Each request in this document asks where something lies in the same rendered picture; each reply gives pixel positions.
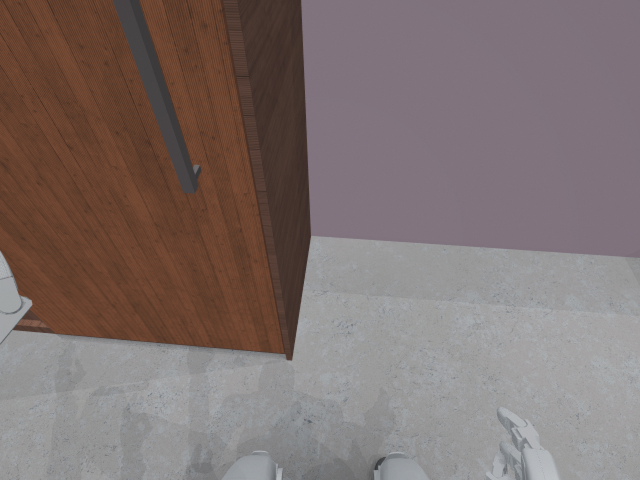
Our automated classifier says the robot left hand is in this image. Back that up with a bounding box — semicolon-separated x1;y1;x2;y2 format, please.
0;251;32;345

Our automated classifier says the robot right hand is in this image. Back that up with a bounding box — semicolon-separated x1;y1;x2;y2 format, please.
486;407;562;480

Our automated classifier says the robot left thigh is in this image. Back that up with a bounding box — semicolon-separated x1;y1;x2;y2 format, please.
221;455;283;480

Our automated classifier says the handle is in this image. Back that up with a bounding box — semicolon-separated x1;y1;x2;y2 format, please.
113;0;202;194

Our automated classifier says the left robot shin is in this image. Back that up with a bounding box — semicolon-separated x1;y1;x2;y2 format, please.
251;451;272;459

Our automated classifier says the wardrobe door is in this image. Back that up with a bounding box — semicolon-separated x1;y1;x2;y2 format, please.
0;0;285;353
22;310;41;320

